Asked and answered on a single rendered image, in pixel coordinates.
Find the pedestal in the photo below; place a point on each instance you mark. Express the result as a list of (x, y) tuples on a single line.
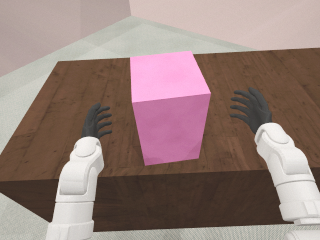
[(228, 185)]

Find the robot right upper arm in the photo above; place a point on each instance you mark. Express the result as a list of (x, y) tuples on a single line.
[(302, 235)]

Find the carton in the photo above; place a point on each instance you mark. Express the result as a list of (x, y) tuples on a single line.
[(170, 100)]

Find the robot left hand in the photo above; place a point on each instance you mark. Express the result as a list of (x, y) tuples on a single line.
[(91, 126)]

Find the robot left forearm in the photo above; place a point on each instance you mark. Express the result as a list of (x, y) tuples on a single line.
[(76, 192)]

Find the robot right hand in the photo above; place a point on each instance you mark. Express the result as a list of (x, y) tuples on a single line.
[(258, 112)]

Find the robot right forearm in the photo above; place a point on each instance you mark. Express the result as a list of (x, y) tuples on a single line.
[(296, 188)]

